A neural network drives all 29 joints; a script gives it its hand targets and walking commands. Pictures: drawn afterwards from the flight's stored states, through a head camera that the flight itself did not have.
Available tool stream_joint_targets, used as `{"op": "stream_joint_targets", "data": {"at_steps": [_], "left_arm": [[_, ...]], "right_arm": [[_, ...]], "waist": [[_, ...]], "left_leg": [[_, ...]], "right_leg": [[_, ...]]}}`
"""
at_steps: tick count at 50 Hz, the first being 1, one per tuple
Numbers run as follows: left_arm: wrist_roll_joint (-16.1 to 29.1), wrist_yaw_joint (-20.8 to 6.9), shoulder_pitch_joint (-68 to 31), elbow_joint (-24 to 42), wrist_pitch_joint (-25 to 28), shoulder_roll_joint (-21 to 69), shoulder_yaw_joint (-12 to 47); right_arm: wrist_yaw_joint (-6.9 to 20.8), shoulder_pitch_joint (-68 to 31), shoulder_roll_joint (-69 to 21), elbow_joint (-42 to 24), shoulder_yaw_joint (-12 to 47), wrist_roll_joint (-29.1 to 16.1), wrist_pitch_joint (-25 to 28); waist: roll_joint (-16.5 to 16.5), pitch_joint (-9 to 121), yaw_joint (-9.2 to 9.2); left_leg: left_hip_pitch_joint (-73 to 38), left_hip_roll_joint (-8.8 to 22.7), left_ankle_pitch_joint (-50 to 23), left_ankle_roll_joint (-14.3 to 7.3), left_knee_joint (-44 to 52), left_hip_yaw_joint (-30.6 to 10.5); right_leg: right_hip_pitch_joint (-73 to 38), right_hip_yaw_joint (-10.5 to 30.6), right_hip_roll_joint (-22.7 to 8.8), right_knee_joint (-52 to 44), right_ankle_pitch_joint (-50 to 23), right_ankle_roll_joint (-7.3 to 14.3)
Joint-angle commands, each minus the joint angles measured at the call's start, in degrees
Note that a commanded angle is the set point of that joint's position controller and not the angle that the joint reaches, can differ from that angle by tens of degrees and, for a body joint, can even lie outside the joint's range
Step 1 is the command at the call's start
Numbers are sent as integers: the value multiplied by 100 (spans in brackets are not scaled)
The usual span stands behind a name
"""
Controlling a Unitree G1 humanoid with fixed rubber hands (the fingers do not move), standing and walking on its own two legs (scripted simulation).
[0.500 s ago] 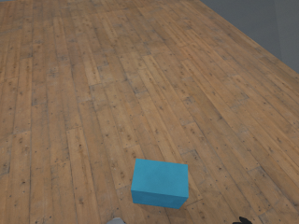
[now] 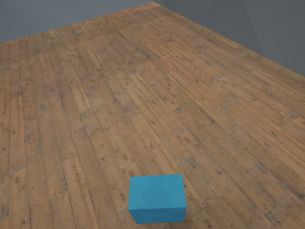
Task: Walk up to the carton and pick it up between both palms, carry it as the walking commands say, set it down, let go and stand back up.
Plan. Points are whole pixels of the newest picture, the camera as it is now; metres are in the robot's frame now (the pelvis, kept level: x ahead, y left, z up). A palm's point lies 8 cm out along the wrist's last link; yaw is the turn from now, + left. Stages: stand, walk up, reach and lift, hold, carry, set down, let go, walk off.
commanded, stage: walk up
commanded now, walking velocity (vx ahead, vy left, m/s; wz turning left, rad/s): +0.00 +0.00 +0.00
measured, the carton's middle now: (157, 200) +0.40 +0.05 -0.62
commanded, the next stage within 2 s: none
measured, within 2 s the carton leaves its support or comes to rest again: neither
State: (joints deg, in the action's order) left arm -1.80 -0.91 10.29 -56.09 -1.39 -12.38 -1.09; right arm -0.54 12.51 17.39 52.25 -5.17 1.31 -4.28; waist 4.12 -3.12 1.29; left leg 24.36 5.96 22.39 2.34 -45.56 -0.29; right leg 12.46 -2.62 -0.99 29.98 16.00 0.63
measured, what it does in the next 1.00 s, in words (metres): steps on the spot: left foot, then left foot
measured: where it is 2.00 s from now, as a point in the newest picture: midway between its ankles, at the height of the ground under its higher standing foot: outside the picture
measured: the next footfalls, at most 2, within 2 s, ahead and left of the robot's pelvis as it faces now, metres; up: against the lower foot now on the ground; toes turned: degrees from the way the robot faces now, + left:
left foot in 0.24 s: +0.03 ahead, +0.12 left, +0.00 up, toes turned +0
left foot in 0.60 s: +0.04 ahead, +0.20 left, +0.00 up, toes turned +3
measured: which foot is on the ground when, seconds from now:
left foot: up 0.00-0.22, down 0.24-0.36, up 0.38-0.58, down 0.60-1.00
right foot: down 0.00-0.60, up 0.62-0.86, down 0.88-1.00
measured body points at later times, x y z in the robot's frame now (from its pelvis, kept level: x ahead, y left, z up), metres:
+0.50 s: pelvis -0.01 +0.03 +0.01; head +0.01 +0.02 +0.46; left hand +0.03 +0.29 -0.13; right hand +0.02 -0.24 -0.14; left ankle -0.03 +0.15 -0.68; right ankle +0.00 -0.11 -0.74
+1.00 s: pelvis -0.01 +0.08 +0.01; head +0.00 +0.09 +0.46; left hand -0.04 +0.32 -0.15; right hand +0.05 -0.15 -0.14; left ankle +0.00 +0.20 -0.74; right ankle -0.02 -0.02 -0.74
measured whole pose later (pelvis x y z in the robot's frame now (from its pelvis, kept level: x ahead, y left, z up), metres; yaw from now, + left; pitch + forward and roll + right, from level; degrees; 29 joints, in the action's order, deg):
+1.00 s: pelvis -0.01 +0.08 +0.01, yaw +1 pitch +0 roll +0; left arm -1.1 1.2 16.8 -65.3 -0.5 -10.4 -0.9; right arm -1.7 11.7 9.6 59.5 -1.5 0.6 -0.2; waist -0.1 -0.9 1.1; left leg 12.1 1.1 11.6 0.1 -23.9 1.0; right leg 8.9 -1.1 1.4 21.9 12.8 1.1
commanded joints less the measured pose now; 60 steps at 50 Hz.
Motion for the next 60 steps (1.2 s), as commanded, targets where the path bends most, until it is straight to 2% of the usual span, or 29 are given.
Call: {"op": "stream_joint_targets", "data": {"at_steps": [1, 3, 6, 9, 11, 13, 14, 16, 17, 18, 19, 20, 21, 24, 28, 29, 30, 31, 32, 34, 36, 40, 43, 45, 47, 51, 53, 57, 60], "left_arm": [[59, 163, -713, 309, 242, -769, -113], [136, 209, -495, 253, 255, -782, -139], [103, 195, -363, 137, 236, -518, -105], [59, 234, -96, -101, 197, -579, -160], [98, 236, -74, -194, 180, -576, -187], [93, 225, -122, -150, 190, -310, -109], [96, 235, -127, -138, 181, -205, -100], [85, 232, -77, -176, 182, -258, -129], [29, 249, 28, -136, 186, -421, -181], [-38, 407, 833, -224, 117, -1125, -360], [1, 481, 856, -238, 94, -1341, -424], [-19, 496, 831, -233, 109, -1292, -479], [0, 511, 566, -167, 93, -1157, -477], [-1, 456, -222, 61, 50, -771, -411], [6, 242, 1, -166, -18, -619, -396], [3, 206, 221, -239, -29, -540, -307], [-10, 190, 415, -288, -31, -266, -191], [-26, 167, 426, -160, -51, -94, -124], [52, 237, 379, -64, -142, -282, -188], [87, 172, 627, -332, -160, -442, -189], [49, 141, 764, -544, -98, -435, -164], [76, 189, 634, -547, -26, -253, -72], [66, 253, 1014, -713, 84, -116, -16], [48, 283, 1197, -796, 152, -295, -68], [62, 230, 910, -888, 116, -406, -66], [85, 230, 1058, -895, 114, -242, -51], [86, 237, 1148, -909, 149, -198, -39], [80, 252, 929, -867, 299, -340, 5], [95, 266, 883, -896, 333, -363, 21]], "right_arm": [[8, 599, 245, 102, -10, -30, 96], [-52, 476, 186, 70, -25, -48, 93], [-81, 518, -88, 211, 191, -99, 107], [-123, 509, -239, 316, 325, -135, 200], [-170, 820, -272, 494, 365, -135, 322], [-163, 719, 3, 583, 345, -157, 418], [-132, 575, 3, 642, 378, -139, 436], [-126, 568, -119, 745, 439, -117, 449], [-140, 435, -58, 716, 399, -94, 444], [-95, 318, 220, 627, 142, -17, 298], [-87, 299, 93, 510, 141, -64, 223], [-73, 405, 26, 459, 129, -54, 148], [-55, 436, -38, 406, 100, -19, 98], [43, 551, -73, 244, 124, -8, 57], [51, 530, -318, 298, 384, -79, 224], [-19, 750, -155, 481, 329, -42, 297], [-68, 1036, 178, 625, 262, -9, 379], [-80, 1118, 583, 610, 228, 32, 442], [-90, 635, 751, 444, 174, -9, 432], [-62, -224, 338, 249, 303, -21, 414], [-96, -244, 125, 274, 381, -26, 475], [-131, 207, 84, 596, 333, -29, 513], [-114, 164, 51, 671, 294, -82, 481], [-104, 158, -106, 584, 267, -90, 492], [-118, 85, -95, 545, 250, -94, 460], [-185, 156, 76, 574, 165, -53, 397], [-187, 55, -21, 570, 185, -60, 388], [-135, 71, -396, 713, 295, -99, 391], [-123, 145, -311, 832, 307, -108, 402]], "waist": [[-1480, 91, -242], [-1335, 313, -178], [-1358, 509, -119], [-1150, 326, -89], [-947, 511, -274], [-182, 399, -180], [133, 134, -125], [-9, -26, -95], [58, -140, -32], [428, -18, 158], [-470, 79, 156], [-1010, 300, 268], [-937, 262, 125], [-1442, 151, -235], [-1897, 313, -338], [-1360, 381, -412], [-415, 344, -421], [523, 278, -361], [1393, -150, -276], [753, -323, -51], [563, -109, -36], [472, 72, -182], [372, 228, 6], [-66, 319, 105], [-788, 38, -70], [-154, 63, -80], [-45, 156, -23], [-469, 58, -83], [-715, 95, -95]], "left_leg": [[98, -235, -128, -51, -542, -313], [113, -363, 183, 76, -931, -175], [-406, -345, -25, -73, 242, -199], [-798, -348, -302, -192, 1634, -198], [-1473, -377, -1380, -303, 2703, -165], [-1741, 101, -2849, -456, 2699, -709], [-1423, 183, -2914, -521, 2809, -880], [-1210, 107, -2510, -502, 2927, -787], [-1069, -17, -2239, -432, 2750, -510], [-29, -550, -1598, -144, 1593, 25], [189, -575, -589, -32, 806, 53], [467, -552, 557, 58, -517, -57], [407, -398, 583, 113, -1278, -167], [-96, -315, -6, 3, -1249, -196], [-1460, -525, -769, -107, 1663, 304], [-1854, -526, -1263, -80, 2231, 388], [-1962, -26, -1386, -76, 2722, -234], [-1717, 935, -1362, -136, 3389, -1716], [-716, 1439, -552, -648, 4038, -2397], [-445, 872, -49, -711, 3904, -1518], [-815, 701, -794, -729, 3664, -1106], [-1527, 784, -1821, -904, 3354, -978], [-1430, 667, -1962, -771, 2978, -915], [-1000, 535, -1542, -628, 2722, -916], [-1098, 209, -882, -386, 2743, -673], [-1209, 677, -1276, -555, 2767, -1056], [-1021, 535, -1298, -496, 2672, -856], [-1031, -265, -1181, -170, 2280, -116], [-1218, -193, -1363, -169, 2354, -159]], "right_leg": [[-159, 1087, -1105, -1526, -1651, 377], [-522, 894, -1338, -1023, -3973, 660], [-647, 847, -1193, -1372, -2711, 640], [-899, 1012, -1249, -1420, -2523, 690], [-925, 849, -1006, -1154, -2194, 444], [-535, 587, -466, -1012, -1243, 179], [-648, 457, -327, -1148, -760, 62], [-831, 477, -331, -1177, -796, 7], [-725, 557, -505, -1217, -975, -20], [-1437, 1597, -1648, -1079, -1486, 406], [-1414, 1991, -2343, -892, -3494, 768], [-1281, 2291, -2767, -1247, -3414, 1068], [-846, 2067, -2715, -1310, -3143, 1103], [262, 1025, -1893, -1381, -1627, 652], [366, 225, -781, -1235, -424, 244], [464, 132, -605, -778, -445, 177], [592, 46, -324, -83, -16, 69], [925, 253, -34, 681, 1075, -114], [804, 518, 73, 995, 1574, -110], [421, 672, -53, 1388, 811, -109], [357, 505, -58, 1237, 546, -128], [316, 393, -26, 160, 473, -133], [-372, 153, 13, -1121, -337, -136], [-915, 560, -328, -1275, -669, -10], [-280, 842, -346, -1290, -754, 112], [46, 488, -129, -929, -616, 16], [-199, 593, -188, -1055, -732, 66], [-264, 1383, -824, -1645, -1089, 290], [-275, 1252, -743, -1560, -1301, 259]]}}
